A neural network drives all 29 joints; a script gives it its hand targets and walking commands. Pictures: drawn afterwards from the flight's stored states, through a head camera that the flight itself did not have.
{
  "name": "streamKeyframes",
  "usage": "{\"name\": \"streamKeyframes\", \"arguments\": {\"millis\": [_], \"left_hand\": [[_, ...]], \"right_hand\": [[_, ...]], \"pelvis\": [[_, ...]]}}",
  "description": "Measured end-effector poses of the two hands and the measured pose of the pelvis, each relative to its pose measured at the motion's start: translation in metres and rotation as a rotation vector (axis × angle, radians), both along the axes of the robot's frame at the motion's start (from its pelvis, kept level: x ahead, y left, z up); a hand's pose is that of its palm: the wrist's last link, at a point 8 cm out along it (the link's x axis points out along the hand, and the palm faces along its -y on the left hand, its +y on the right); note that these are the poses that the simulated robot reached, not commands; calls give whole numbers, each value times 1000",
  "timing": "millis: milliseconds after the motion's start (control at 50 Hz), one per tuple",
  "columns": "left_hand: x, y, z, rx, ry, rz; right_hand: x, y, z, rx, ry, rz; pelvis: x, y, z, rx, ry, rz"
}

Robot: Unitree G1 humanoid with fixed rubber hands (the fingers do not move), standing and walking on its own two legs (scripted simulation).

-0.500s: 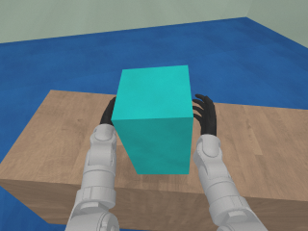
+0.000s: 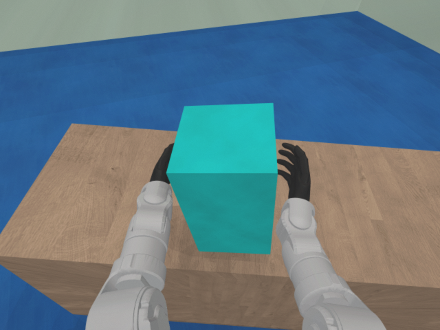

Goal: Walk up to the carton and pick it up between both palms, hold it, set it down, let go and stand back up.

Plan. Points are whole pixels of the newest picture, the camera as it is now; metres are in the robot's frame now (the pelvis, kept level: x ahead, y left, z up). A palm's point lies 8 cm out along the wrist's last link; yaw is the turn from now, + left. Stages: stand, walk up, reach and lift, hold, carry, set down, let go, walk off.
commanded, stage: set down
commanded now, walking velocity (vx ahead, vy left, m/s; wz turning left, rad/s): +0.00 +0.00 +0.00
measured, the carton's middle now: (231, 186) +0.41 -0.02 +0.03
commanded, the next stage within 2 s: none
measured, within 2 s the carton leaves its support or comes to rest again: rests again in 0.82 s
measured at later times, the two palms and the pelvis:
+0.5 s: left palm (163, 186) +0.41 +0.12 +0.03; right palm (288, 203) +0.36 -0.13 +0.04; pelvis +0.00 +0.00 +0.00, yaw +0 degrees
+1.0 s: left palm (164, 188) +0.43 +0.12 +0.00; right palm (283, 212) +0.36 -0.12 +0.00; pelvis +0.00 +0.00 -0.01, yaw +0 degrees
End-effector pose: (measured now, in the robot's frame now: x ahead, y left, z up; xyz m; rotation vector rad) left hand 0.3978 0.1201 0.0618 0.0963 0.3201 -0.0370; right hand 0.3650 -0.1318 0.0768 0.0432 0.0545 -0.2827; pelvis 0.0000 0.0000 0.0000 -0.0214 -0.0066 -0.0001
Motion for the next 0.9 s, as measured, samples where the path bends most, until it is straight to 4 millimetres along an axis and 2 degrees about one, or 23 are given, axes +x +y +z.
{"name": "streamKeyframes", "arguments": {"millis": [120, 260, 640, 900], "left_hand": [[3, -4, -14, -9, 14, -18], [7, -5, -20, -11, 6, -23], [18, 6, -41, -36, 19, -19], [26, 6, -58, -43, 38, -46]], "right_hand": [[-1, -2, -13, 6, 24, -17], [0, -3, -21, 11, 37, -36], [-2, 12, -54, -1, 148, -73], [0, 12, -70, 11, 172, -97]], "pelvis": [[2, -2, 0, -1, 41, 1], [2, -3, 0, 0, 85, -2], [0, -1, -3, -6, 187, 2], [3, 1, -7, -17, 262, 3]]}}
